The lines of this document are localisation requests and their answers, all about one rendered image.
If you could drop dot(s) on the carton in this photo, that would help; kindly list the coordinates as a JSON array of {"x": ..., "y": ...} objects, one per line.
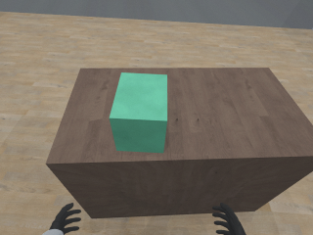
[{"x": 139, "y": 113}]

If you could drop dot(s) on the robot left hand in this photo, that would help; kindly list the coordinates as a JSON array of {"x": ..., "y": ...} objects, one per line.
[{"x": 60, "y": 221}]

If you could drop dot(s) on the pedestal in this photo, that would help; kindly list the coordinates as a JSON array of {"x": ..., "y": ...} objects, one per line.
[{"x": 233, "y": 136}]

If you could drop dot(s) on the robot right hand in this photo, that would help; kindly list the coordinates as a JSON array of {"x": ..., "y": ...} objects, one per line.
[{"x": 232, "y": 224}]

